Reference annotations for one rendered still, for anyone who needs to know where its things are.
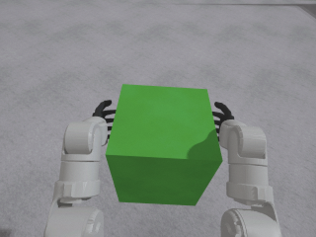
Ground robot left upper arm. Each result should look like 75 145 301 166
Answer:
44 205 104 237

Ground right robot hand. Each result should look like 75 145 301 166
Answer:
212 102 234 141

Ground robot right forearm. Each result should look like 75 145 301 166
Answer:
219 119 282 237

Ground robot left forearm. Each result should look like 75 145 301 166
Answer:
43 117 108 237

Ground left robot hand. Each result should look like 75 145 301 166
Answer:
92 100 117 139

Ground robot right upper arm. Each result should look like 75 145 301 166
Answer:
220 208 281 237

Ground carton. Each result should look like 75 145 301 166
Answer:
105 84 223 206

